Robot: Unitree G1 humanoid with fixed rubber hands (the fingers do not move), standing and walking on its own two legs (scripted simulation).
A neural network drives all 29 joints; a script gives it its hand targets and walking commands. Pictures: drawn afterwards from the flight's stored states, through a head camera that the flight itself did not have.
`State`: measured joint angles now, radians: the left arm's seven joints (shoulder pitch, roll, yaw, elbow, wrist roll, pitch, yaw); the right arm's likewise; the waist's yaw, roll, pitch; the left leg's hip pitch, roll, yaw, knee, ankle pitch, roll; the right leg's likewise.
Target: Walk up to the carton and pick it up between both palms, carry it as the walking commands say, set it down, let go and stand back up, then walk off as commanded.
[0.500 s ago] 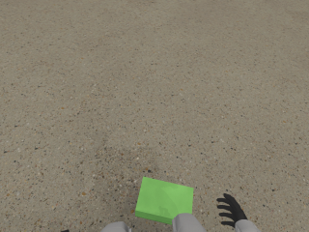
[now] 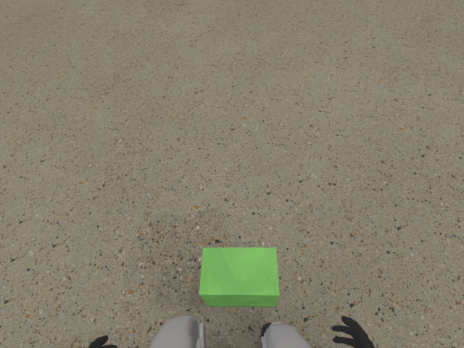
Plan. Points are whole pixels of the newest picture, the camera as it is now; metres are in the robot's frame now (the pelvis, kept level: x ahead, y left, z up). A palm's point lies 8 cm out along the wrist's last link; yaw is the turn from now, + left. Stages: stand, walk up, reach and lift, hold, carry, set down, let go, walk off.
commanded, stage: walk up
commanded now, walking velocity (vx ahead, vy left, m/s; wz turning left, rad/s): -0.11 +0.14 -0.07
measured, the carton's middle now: (240, 278) +0.38 +0.02 -0.66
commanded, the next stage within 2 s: none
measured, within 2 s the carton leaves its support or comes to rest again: neither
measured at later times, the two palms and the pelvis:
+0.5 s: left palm out of the picture +0.00 +0.28 -0.12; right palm out of the picture -0.01 -0.21 -0.13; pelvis -0.07 +0.03 +0.00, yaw -2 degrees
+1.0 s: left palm out of the picture +0.01 +0.28 -0.12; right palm out of the picture -0.03 -0.21 -0.13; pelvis -0.08 +0.04 +0.00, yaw -2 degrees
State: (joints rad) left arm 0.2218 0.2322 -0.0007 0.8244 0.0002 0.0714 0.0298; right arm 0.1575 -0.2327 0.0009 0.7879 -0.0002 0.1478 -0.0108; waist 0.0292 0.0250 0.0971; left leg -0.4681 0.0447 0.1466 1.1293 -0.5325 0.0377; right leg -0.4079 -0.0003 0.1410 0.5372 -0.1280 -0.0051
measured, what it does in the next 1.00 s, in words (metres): steps on the spot: left foot, then right foot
